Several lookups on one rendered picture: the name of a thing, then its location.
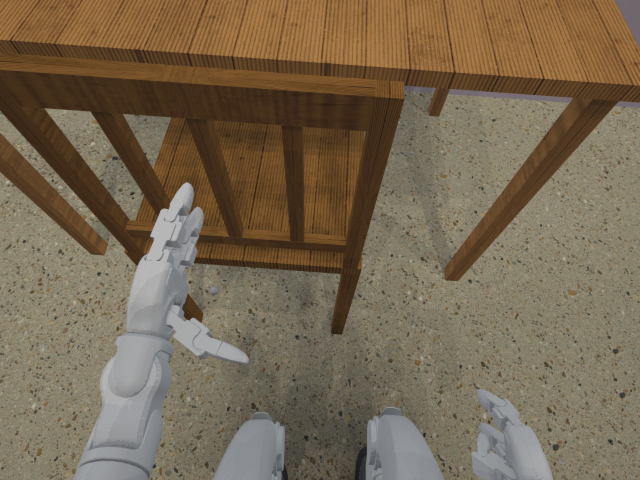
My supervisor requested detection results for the robot right shin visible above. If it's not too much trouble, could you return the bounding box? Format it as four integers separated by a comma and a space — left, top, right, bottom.
366, 407, 402, 480

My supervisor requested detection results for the robot left hand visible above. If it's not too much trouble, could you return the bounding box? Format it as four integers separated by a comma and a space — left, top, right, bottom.
126, 182, 249, 365

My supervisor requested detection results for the table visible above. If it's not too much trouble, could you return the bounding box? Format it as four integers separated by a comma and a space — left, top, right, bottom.
0, 0, 640, 281

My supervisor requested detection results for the left robot forearm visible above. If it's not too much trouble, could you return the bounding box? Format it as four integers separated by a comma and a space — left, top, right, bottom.
73, 333, 174, 480

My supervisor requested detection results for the chair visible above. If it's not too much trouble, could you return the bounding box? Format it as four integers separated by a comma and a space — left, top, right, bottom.
0, 53, 405, 335

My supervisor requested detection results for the robot right hand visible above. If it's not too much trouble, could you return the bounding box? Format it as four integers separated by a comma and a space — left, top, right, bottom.
471, 389, 553, 480

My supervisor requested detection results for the left robot thigh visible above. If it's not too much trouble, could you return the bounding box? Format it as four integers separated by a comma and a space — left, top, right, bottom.
213, 419, 285, 480

